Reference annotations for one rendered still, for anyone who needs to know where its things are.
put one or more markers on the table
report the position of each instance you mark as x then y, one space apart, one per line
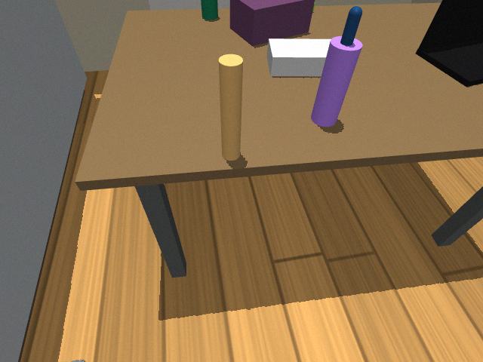
158 119

